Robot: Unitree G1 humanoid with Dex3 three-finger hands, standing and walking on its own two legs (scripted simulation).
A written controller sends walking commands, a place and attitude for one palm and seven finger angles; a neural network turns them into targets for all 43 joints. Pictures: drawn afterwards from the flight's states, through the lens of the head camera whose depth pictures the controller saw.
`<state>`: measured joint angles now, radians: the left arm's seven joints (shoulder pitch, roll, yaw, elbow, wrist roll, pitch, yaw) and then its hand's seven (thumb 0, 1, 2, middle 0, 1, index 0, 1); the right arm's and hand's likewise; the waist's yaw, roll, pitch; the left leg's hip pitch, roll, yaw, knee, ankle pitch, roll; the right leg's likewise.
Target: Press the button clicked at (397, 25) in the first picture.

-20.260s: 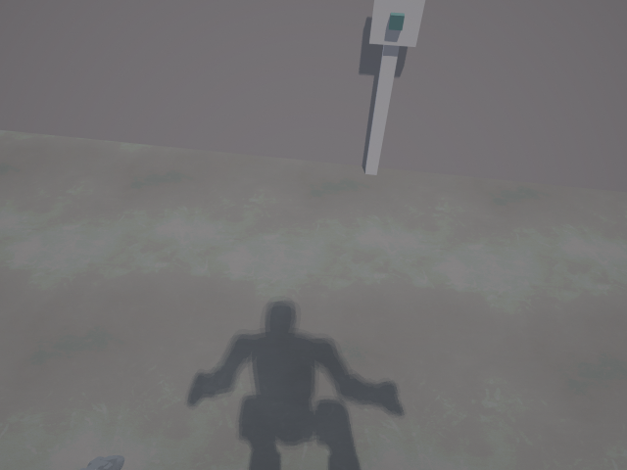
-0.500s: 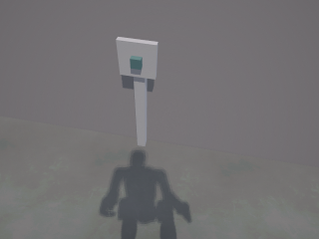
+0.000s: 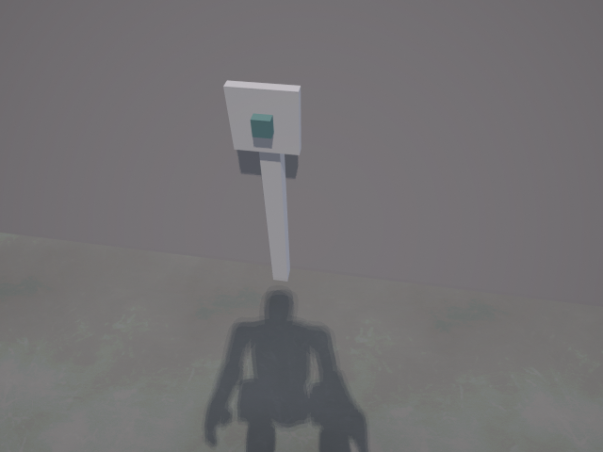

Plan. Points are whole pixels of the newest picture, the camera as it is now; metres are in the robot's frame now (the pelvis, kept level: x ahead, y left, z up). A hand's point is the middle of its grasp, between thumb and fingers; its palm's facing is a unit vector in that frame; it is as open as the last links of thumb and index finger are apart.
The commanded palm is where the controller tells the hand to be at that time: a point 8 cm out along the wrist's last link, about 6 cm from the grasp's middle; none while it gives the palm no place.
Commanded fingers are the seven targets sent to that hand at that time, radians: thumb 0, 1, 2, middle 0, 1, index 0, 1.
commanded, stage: let the arm hang, fingers relaxed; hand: left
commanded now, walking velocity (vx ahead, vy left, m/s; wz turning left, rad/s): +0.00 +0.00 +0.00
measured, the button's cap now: (262, 125) +0.84 +0.15 -0.02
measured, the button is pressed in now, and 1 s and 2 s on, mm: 0 0 0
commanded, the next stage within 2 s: stand and wait in 0.28 s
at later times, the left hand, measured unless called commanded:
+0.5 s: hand out of the picture +0.02 +0.18 -0.17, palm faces +0.02 -0.98 -0.22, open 7.4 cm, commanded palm none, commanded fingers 0.00 0.90 0.90 -0.20 -0.30 -0.20 -0.30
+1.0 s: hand out of the picture +0.07 +0.19 -0.16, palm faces +0.01 -0.97 -0.25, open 7.4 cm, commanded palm none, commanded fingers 0.00 0.90 0.90 -0.20 -0.30 -0.20 -0.30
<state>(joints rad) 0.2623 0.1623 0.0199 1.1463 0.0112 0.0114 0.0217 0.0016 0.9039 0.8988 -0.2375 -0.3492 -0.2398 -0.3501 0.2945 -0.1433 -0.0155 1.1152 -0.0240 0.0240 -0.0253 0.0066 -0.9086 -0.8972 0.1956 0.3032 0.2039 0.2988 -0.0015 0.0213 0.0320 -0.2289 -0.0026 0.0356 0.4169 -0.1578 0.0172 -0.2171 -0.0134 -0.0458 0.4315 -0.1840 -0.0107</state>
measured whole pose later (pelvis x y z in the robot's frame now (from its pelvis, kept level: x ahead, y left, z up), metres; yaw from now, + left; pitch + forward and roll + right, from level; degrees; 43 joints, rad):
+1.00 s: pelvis +0.03 -0.01 +0.00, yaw -1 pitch -2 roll +0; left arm 0.16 0.21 0.02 1.15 0.01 -0.01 0.02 0.00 0.90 0.90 -0.20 -0.30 -0.20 -0.30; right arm 0.19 -0.21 -0.02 1.13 -0.02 0.01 -0.03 0.01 -0.91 -0.90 0.20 0.30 0.20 0.30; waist -0.01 0.02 0.07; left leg -0.16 0.02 0.04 0.35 -0.17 0.00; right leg -0.15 0.01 -0.04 0.36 -0.19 -0.02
